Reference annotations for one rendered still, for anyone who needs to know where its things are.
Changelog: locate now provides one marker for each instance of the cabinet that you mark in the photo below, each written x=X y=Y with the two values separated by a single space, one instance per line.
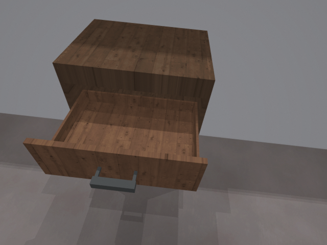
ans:
x=138 y=59

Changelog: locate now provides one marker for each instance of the drawer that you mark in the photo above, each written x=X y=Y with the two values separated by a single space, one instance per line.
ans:
x=123 y=133

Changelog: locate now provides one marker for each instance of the handle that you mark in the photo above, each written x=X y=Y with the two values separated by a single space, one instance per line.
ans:
x=113 y=184

